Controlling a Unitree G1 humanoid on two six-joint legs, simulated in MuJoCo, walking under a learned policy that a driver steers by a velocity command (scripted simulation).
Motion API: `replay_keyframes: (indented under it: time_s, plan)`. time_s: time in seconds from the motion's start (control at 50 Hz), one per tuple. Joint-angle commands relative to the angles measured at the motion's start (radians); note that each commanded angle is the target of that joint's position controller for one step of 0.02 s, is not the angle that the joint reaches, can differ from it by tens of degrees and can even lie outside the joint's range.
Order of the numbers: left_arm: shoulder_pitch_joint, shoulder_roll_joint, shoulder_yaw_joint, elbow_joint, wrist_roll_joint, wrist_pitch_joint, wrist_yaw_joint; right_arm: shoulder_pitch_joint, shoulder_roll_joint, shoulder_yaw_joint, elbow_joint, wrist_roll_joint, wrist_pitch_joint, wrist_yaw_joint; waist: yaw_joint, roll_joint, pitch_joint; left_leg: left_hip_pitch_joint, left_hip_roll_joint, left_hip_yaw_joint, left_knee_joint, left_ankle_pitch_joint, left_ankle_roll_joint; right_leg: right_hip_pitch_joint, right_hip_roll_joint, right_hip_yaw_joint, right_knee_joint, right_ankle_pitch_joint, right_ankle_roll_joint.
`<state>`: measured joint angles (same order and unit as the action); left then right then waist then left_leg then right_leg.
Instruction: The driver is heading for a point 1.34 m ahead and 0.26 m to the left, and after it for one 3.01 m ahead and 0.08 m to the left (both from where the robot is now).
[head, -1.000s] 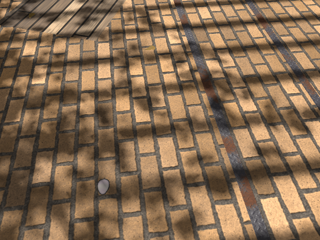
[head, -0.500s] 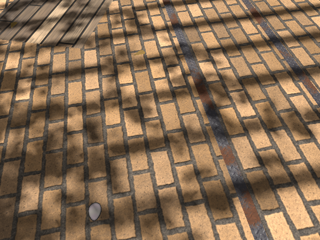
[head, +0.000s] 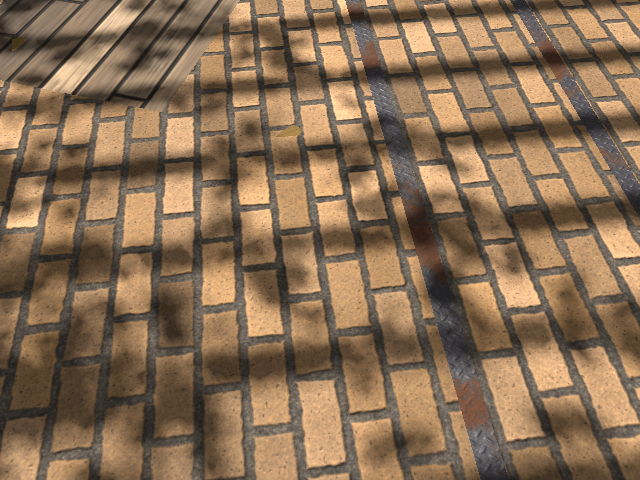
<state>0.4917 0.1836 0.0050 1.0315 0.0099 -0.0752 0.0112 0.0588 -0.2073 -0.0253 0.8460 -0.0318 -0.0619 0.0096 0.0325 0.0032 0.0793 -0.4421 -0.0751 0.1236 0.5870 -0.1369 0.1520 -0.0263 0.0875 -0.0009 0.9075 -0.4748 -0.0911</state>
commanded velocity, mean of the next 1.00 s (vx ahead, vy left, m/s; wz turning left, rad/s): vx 0.50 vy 0.00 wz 0.31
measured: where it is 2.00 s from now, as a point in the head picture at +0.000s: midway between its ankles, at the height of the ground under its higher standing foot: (243, 240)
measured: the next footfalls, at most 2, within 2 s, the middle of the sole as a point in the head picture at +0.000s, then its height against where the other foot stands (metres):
right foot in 0.52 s outside the picture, level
left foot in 1.06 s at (282, 383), level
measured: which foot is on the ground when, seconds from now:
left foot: down 0.00-0.52, up 0.54-1.00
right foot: up 0.00-0.50, down 0.52-1.00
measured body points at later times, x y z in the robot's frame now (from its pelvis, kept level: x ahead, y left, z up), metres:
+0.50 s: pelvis +0.27 -0.03 +0.01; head +0.31 -0.03 +0.46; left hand +0.49 +0.18 -0.08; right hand +0.17 -0.27 -0.13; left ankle +0.10 +0.05 -0.71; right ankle +0.41 -0.12 -0.71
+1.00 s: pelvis +0.51 +0.00 +0.02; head +0.54 +0.02 +0.47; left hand +0.37 +0.20 -0.13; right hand +0.78 -0.12 -0.09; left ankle +0.61 +0.14 -0.69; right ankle +0.41 -0.13 -0.71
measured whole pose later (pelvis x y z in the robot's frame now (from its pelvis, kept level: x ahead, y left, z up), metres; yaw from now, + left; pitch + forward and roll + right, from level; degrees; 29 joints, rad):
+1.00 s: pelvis +0.51 +0.00 +0.02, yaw +22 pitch +1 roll -2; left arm 0.44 0.20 0.04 0.99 0.02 -0.09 0.02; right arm 0.00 -0.21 -0.04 0.80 -0.04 -0.01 0.07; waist 0.06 0.02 0.07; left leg -0.57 0.05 0.11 0.66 -0.12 0.12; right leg 0.09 -0.01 -0.32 0.28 -0.37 0.01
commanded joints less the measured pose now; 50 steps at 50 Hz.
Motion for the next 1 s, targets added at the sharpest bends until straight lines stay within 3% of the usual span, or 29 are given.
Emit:
replay_keyframes:
  time_s: [0.02, 0.04, 0.08, 0.1, 0.14, 0.22, 0.3, 0.4, 0.44, 0.46, 0.48, 0.5, 0.52, 0.54, 0.56, 0.58, 0.6, 0.64, 0.68, 0.72, 0.78, 0.86, 0.94, 1.0]
  plan:
    - [-0.033, 0.148, 0.035, -0.105, 0.01, -0.013, -0.008, 0.242, -0.156, -0.054, 0.051, 0.032, 0.005, 0.001, -0.084, 0.048, -0.108, 0.507, 0.421, -0.69, -0.373, -0.365, 0.21, -0.606, -0.083, 0.072, 0.471, 0.123, -0.026]
    - [-0.086, 0.145, 0.037, -0.112, 0.015, -0.016, -0.013, 0.199, -0.104, -0.042, 0.05, 0.029, -0.004, 0.007, -0.065, -0.002, -0.03, 0.379, 0.378, -0.6, -0.416, -0.28, 0.178, -0.574, -0.11, 0.064, 0.413, 0.167, -0.026]
    - [-0.071, 0.103, 0.033, -0.104, 0.027, 0.005, -0.023, 0.213, -0.056, -0.024, 0.081, 0.02, -0.024, 0.0, -0.005, -0.011, -0.009, 0.245, 0.304, -0.444, -0.445, -0.085, 0.119, -0.469, -0.153, 0.064, 0.319, 0.192, -0.004]
    - [-0.061, 0.075, 0.029, -0.098, 0.027, 0.015, -0.029, 0.236, -0.054, -0.021, 0.098, 0.02, -0.034, -0.002, 0.007, -0.002, -0.013, 0.223, 0.289, -0.394, -0.455, -0.021, 0.11, -0.445, -0.16, 0.055, 0.288, 0.195, 0.007]
    - [-0.1, 0.064, 0.028, -0.112, 0.028, 0.027, -0.035, 0.285, -0.079, -0.024, 0.127, 0.024, -0.049, -0.002, 0.012, 0.014, -0.004, 0.209, 0.267, -0.324, -0.474, 0.058, 0.105, -0.473, -0.177, 0.029, 0.228, 0.229, 0.025]
    - [-0.302, 0.083, 0.031, -0.177, 0.023, 0.036, -0.04, 0.363, -0.097, -0.021, 0.154, 0.027, -0.047, 0.0, -0.029, 0.027, 0.037, 0.266, 0.232, -0.25, -0.507, 0.129, 0.07, -0.617, -0.208, -0.016, 0.05, 0.394, 0.056]
    - [-0.457, 0.071, 0.023, -0.222, 0.015, 0.033, -0.043, 0.455, -0.09, -0.013, 0.18, 0.028, -0.044, -0.005, -0.081, 0.043, 0.033, 0.35, 0.217, -0.228, -0.476, 0.257, 0.031, -0.623, -0.181, -0.049, -0.14, 0.504, 0.074]
    - [-0.586, 0.082, 0.02, -0.272, 0.012, 0.023, -0.039, 0.512, -0.113, -0.014, 0.194, 0.011, -0.033, -0.021, -0.116, 0.062, 0.027, 0.509, 0.249, -0.282, -0.372, 0.402, 0.064, -0.633, -0.133, -0.047, -0.276, 0.443, 0.08]
    - [-0.582, 0.098, 0.024, -0.286, 0.007, 0.012, -0.037, 0.492, -0.131, -0.02, 0.19, 0.007, -0.03, -0.027, -0.095, 0.075, 0.022, 0.532, 0.268, -0.308, -0.321, 0.466, 0.061, -0.578, -0.118, -0.037, -0.328, 0.376, 0.064]
    - [-0.532, 0.11, 0.029, -0.276, 0.005, 0.005, -0.033, 0.464, -0.141, -0.024, 0.185, 0.006, -0.029, -0.029, -0.063, 0.083, 0.006, 0.514, 0.266, -0.305, -0.276, 0.529, 0.046, -0.488, -0.101, -0.036, -0.367, 0.337, 0.051]
    - [-0.436, 0.129, 0.039, -0.249, 0.005, -0.004, -0.026, 0.44, -0.152, -0.029, 0.179, 0.009, -0.029, -0.027, -0.021, 0.085, -0.036, 0.489, 0.25, -0.297, -0.185, 0.623, 0.029, -0.35, -0.072, -0.044, -0.409, 0.31, 0.034]
    - [-0.272, 0.161, 0.054, -0.199, 0.013, -0.016, -0.015, 0.417, -0.151, -0.029, 0.173, 0.017, -0.03, -0.021, 0.051, 0.049, -0.125, 0.419, 0.203, -0.26, -0.007, 0.607, 0.007, -0.126, -0.076, -0.039, -0.469, 0.356, 0.008]
    - [-0.094, 0.238, 0.077, -0.174, 0.042, -0.027, 0.002, 0.399, -0.111, -0.019, 0.137, 0.031, -0.035, -0.015, 0.113, -0.025, -0.265, 0.23, 0.148, -0.226, 0.256, 0.337, -0.012, 0.145, -0.272, 0.153, -0.478, 0.254, -0.04]
    - [-0.059, 0.331, 0.1, -0.181, 0.059, -0.018, 0.001, 0.512, 0.012, 0.002, 0.109, 0.072, -0.029, -0.019, 0.062, -0.251, -0.412, -0.11, -0.006, -0.12, 0.583, -0.337, -0.054, 0.412, -0.559, 0.567, -0.537, 0.21, -0.156]
    - [-0.11, 0.247, 0.09, -0.191, 0.033, -0.003, -0.004, 0.477, -0.112, -0.027, 0.122, 0.041, -0.018, -0.027, 0.054, -0.131, -0.364, -0.19, 0.041, -0.185, 0.686, -0.36, -0.039, 0.312, -0.534, 0.649, -0.609, 0.129, -0.159]
    - [-0.199, 0.176, 0.07, -0.2, 0.025, -0.004, -0.007, 0.408, -0.12, -0.038, 0.109, 0.031, -0.013, -0.022, 0.015, -0.068, -0.206, -0.204, 0.088, -0.196, 0.683, -0.263, -0.038, 0.163, -0.491, 0.484, -0.636, 0.132, -0.127]
    - [-0.249, 0.134, 0.062, -0.201, 0.023, -0.011, -0.011, 0.365, -0.094, -0.036, 0.099, 0.028, -0.011, -0.014, -0.003, -0.043, -0.128, -0.181, 0.12, -0.19, 0.648, -0.199, -0.045, 0.042, -0.445, 0.357, -0.674, 0.221, -0.103]
    - [-0.252, 0.095, 0.051, -0.179, 0.016, -0.022, -0.004, 0.348, -0.069, -0.041, 0.091, 0.005, 0.014, 0.004, -0.043, -0.086, -0.067, -0.127, 0.153, -0.179, 0.601, -0.159, -0.061, -0.086, -0.372, 0.186, -0.718, 0.331, -0.054]
    - [-0.209, 0.086, 0.05, -0.155, 0.008, -0.04, -0.004, 0.334, -0.043, -0.041, 0.076, 0.001, 0.037, 0.017, -0.059, -0.09, -0.067, -0.127, 0.155, -0.165, 0.599, -0.129, -0.069, -0.107, -0.36, 0.106, -0.734, 0.436, -0.05]
    - [-0.18, 0.099, 0.054, -0.139, 0.002, -0.05, -0.004, 0.272, -0.036, -0.041, 0.047, -0.002, 0.048, 0.027, -0.064, -0.087, -0.048, -0.188, 0.167, -0.154, 0.585, -0.069, -0.075, -0.103, -0.356, 0.034, -0.751, 0.5, -0.051]
    - [-0.136, 0.104, 0.055, -0.12, 0.01, -0.051, -0.004, 0.156, -0.04, -0.037, -0.003, 0.0, 0.053, 0.039, -0.053, -0.078, -0.018, -0.26, 0.176, -0.137, 0.494, 0.039, -0.085, -0.091, -0.342, -0.055, -0.763, 0.558, -0.052]
    - [-0.101, 0.129, 0.057, -0.107, 0.011, -0.049, 0.0, -0.002, -0.032, -0.021, -0.063, 0.001, 0.046, 0.055, -0.024, -0.076, 0.013, -0.212, 0.16, -0.075, 0.234, 0.155, -0.082, -0.072, -0.332, -0.15, -0.763, 0.605, -0.042]
    - [-0.036, 0.162, 0.065, -0.081, 0.013, -0.033, 0.011, -0.102, -0.051, -0.019, -0.109, -0.006, 0.045, 0.062, 0.002, -0.072, 0.032, -0.186, 0.14, -0.015, 0.101, 0.073, -0.045, 0.054, -0.373, -0.198, -0.727, 0.681, -0.039]
    - [-0.029, 0.195, 0.073, -0.071, 0.015, -0.011, 0.019, -0.067, -0.07, -0.029, -0.109, -0.012, 0.046, 0.054, -0.023, -0.096, -0.008, -0.073, 0.065, 0.04, 0.047, -0.077, 0.005, 0.127, -0.38, -0.253, -0.564, 1.041, -0.024]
